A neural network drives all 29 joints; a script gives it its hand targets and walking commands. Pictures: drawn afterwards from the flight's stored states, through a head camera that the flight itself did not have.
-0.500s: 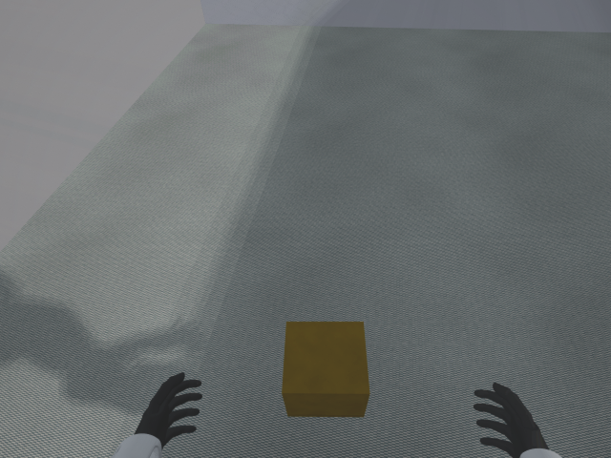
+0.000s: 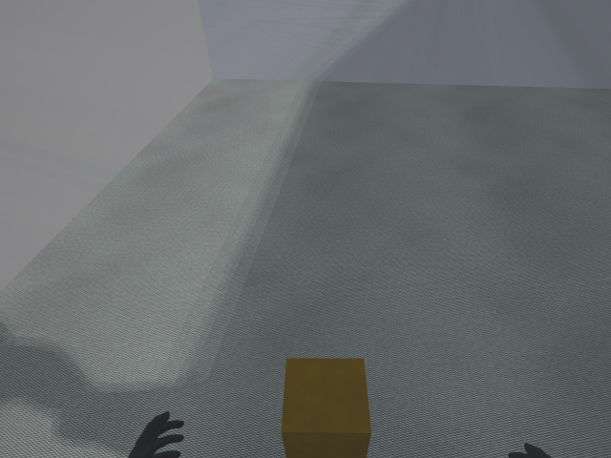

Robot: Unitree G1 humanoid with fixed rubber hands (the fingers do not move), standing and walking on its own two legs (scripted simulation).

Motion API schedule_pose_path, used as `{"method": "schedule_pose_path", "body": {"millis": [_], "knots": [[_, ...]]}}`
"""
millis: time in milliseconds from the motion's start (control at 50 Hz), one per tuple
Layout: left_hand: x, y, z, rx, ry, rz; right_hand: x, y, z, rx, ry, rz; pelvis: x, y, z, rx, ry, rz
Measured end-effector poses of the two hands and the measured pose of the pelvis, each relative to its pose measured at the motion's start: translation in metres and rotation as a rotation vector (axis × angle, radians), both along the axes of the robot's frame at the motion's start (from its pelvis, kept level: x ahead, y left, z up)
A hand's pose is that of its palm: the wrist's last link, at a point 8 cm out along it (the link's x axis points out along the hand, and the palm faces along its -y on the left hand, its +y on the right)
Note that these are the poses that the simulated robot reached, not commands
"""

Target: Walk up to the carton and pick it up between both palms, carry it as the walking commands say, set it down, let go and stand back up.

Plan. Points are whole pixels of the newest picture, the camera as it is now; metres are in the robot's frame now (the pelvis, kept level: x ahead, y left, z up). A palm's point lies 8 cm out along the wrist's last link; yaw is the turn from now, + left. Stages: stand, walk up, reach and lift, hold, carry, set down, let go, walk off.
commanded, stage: stand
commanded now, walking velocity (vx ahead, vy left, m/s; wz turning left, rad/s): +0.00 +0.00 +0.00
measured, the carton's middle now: (325, 409) +0.47 +0.01 -0.65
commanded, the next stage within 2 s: none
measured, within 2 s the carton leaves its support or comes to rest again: neither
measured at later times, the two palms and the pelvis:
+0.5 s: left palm out of the picture +0.12 +0.26 -0.08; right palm out of the picture +0.09 -0.28 -0.09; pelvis +0.00 +0.00 +0.00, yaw +0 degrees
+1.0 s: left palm out of the picture +0.10 +0.26 -0.09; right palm out of the picture +0.07 -0.28 -0.10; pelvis -0.02 +0.00 +0.00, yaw +0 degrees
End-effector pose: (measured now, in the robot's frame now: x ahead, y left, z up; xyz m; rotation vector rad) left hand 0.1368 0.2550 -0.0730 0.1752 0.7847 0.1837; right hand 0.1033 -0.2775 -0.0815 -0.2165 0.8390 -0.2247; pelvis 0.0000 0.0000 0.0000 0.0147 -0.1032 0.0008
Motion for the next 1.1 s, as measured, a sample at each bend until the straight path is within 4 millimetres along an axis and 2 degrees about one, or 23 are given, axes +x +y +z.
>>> {"method": "schedule_pose_path", "body": {"millis": [140, 540, 1100], "knots": [[-0.004, 0.003, -0.002, 0.003, 0.006, 0.014, -0.007, -0.001, -0.003, -0.002, 0.010, -0.006, -0.001, 0.000, 0.000, 0.000, -0.001, 0.000], [-0.014, 0.004, -0.008, 0.003, 0.028, 0.024, -0.010, -0.001, -0.004, -0.004, 0.009, -0.010, -0.003, 0.000, 0.000, 0.001, -0.005, 0.000], [-0.044, 0.004, -0.017, -0.001, 0.080, 0.042, -0.038, -0.004, -0.017, 0.011, 0.072, -0.033, -0.018, -0.002, 0.000, 0.003, -0.025, 0.000]]}}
